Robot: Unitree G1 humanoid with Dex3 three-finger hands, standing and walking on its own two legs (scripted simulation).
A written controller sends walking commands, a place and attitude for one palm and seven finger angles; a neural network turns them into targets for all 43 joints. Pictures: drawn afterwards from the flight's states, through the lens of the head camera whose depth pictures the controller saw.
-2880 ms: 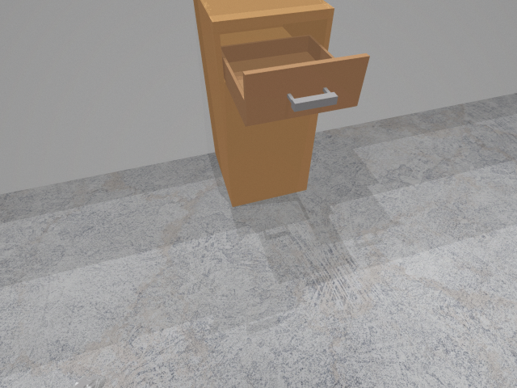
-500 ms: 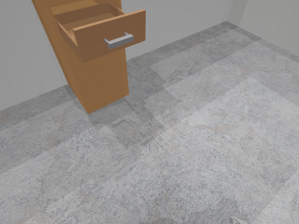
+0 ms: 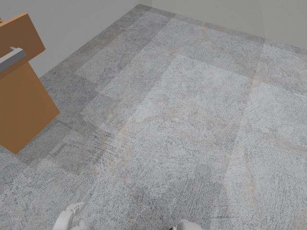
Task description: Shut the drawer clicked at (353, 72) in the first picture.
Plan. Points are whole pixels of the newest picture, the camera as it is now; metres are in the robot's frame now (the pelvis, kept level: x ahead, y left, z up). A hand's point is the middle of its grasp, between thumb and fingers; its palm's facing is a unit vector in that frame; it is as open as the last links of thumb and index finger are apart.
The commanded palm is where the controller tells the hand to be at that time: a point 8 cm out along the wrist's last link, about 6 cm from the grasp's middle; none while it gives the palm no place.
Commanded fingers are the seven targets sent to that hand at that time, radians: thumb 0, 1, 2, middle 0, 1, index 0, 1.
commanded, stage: walk to a spot facing it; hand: left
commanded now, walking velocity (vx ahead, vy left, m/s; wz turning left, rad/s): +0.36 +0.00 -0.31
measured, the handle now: (3, 58) +0.67 +0.55 +0.03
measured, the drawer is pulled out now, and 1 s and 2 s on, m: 0.29 0.29 0.29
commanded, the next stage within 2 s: turn to face it in 1.10 s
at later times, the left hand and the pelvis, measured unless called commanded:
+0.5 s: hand (86, 195) +0.24 +0.21 -0.16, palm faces -0.11 -0.98 -0.14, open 7.4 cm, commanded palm none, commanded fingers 0.00 0.90 0.90 -0.20 -0.30 -0.20 -0.30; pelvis +0.19 +0.03 +0.03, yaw -11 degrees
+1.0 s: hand (140, 115) +0.55 +0.05 -0.16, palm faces -0.26 -0.95 -0.18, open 7.3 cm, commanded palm none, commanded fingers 0.00 0.90 0.90 -0.20 -0.30 -0.20 -0.30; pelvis +0.40 -0.09 +0.01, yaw -17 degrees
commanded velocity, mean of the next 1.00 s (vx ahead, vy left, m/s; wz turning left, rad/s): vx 0.37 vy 0.00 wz -0.20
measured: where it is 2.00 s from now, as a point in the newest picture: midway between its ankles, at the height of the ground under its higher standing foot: (173, 156)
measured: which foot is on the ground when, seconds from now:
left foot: up 0.00-0.32, down 0.34-0.90, up 0.92-1.00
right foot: down 0.00-0.34, up 0.36-0.86, down 0.88-1.00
